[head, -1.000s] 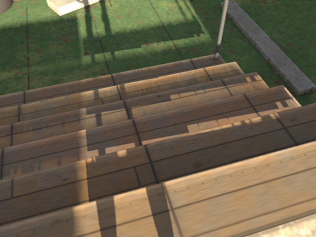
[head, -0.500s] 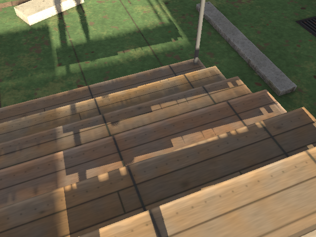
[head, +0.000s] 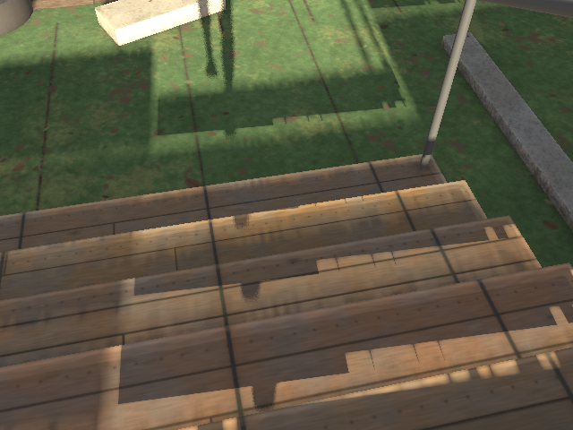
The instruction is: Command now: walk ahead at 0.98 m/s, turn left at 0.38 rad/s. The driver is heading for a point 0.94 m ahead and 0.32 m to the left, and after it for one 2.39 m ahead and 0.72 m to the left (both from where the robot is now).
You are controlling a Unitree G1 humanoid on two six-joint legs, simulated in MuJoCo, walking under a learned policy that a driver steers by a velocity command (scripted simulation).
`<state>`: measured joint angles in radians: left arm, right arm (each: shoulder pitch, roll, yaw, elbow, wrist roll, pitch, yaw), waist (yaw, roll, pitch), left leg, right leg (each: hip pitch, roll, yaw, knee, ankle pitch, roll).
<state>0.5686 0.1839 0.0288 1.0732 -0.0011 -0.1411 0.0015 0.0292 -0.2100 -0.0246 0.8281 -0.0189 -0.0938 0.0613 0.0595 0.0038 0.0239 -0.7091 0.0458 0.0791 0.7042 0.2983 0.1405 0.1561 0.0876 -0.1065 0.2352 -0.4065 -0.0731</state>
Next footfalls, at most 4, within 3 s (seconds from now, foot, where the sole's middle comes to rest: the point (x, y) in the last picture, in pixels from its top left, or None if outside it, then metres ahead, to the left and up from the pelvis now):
0.06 left None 0.25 0.08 -0.76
0.44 right None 0.50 -0.13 -0.90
0.90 left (237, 363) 0.76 0.22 -1.05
1.34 right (194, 291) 1.09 0.42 -1.19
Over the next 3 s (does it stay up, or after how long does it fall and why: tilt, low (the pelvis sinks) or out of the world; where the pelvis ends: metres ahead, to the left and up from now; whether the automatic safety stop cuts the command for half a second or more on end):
stays up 2.15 0.85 -0.86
